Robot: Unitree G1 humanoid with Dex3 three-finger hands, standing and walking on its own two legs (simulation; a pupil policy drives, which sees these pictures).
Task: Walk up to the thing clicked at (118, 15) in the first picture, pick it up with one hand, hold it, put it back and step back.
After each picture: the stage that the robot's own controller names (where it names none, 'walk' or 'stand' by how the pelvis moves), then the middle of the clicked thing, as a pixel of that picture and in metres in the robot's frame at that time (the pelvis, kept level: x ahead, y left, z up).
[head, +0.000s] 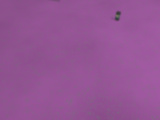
stand; (117, 16) +1.94 -0.55 -0.72
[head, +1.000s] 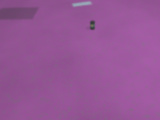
walk; (92, 25) +1.87 -0.06 -0.69
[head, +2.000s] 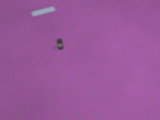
walk; (60, 44) +1.28 +0.25 -0.71
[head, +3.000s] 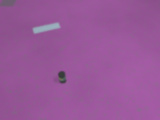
walk; (62, 77) +0.82 +0.22 -0.72
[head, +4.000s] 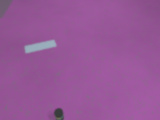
walk; (59, 115) +0.47 +0.17 -0.69
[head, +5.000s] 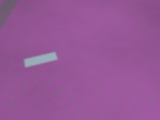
stand; out of the picture +0.31 +0.16 -0.71
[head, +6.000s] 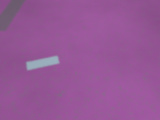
stand; out of the picture +0.30 +0.16 -0.72
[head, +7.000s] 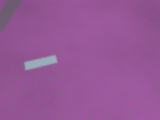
stand; out of the picture +0.31 +0.17 -0.73
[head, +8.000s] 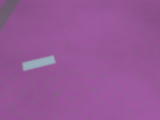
stand; out of the picture +0.31 +0.17 -0.73
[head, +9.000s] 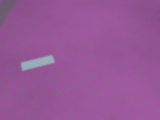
stand; out of the picture +0.29 +0.18 -0.73
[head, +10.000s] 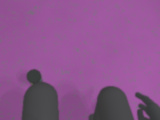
go down; (35, 78) +0.37 +0.20 -0.38
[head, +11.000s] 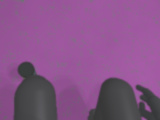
go down; (27, 72) +0.37 +0.22 -0.31
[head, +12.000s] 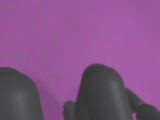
close in; out of the picture +0.34 +0.26 -0.22
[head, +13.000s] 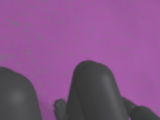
close; out of the picture +0.35 +0.26 -0.21
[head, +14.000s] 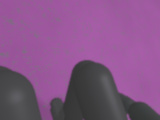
lift; out of the picture +0.35 +0.27 -0.21
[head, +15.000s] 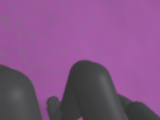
lift; out of the picture +0.34 +0.27 -0.22
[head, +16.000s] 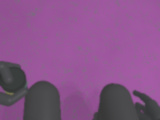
lift; (15, 84) +0.30 +0.23 -0.06
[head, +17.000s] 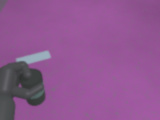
hold; (33, 87) +0.32 +0.16 +0.03
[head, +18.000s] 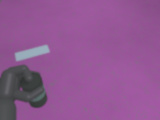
hold; (34, 91) +0.32 +0.17 +0.00
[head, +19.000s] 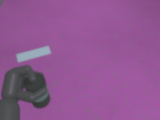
crouch; (38, 91) +0.32 +0.16 +0.00
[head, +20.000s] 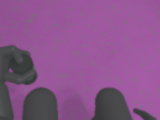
crouch; (25, 70) +0.37 +0.19 -0.10
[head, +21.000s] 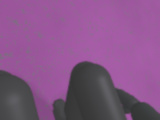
lower; out of the picture +0.36 +0.29 -0.22
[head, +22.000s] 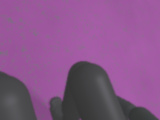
lower; out of the picture +0.36 +0.29 -0.23
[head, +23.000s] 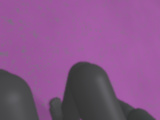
lower; out of the picture +0.36 +0.29 -0.22
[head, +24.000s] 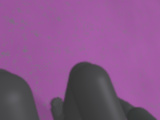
lower; out of the picture +0.35 +0.29 -0.22
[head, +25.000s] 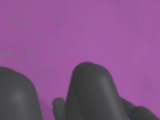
loosen; out of the picture +0.35 +0.28 -0.22
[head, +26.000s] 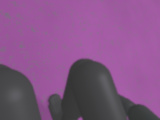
withdraw; out of the picture +0.34 +0.27 -0.22
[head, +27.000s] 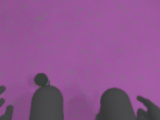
walk; (42, 81) +0.38 +0.21 -0.41
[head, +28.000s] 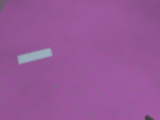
stand; out of the picture +0.31 +0.17 -0.66
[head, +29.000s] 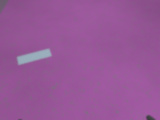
stand; out of the picture +0.32 +0.18 -0.66
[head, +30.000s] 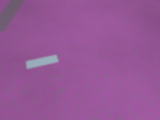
stand; out of the picture +0.33 +0.16 -0.71
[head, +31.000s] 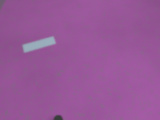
walk; out of the picture +0.36 +0.19 -0.69
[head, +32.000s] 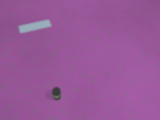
walk; (56, 93) +0.54 +0.15 -0.70
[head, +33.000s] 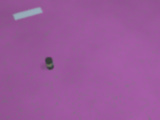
walk; (49, 63) +0.85 +0.28 -0.69
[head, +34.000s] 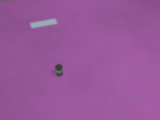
stand; (59, 70) +0.91 +0.20 -0.71
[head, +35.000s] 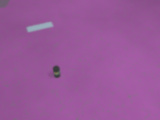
stand; (56, 71) +0.93 +0.23 -0.72
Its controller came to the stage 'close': yes
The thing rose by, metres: 0.71
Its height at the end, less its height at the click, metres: +0.00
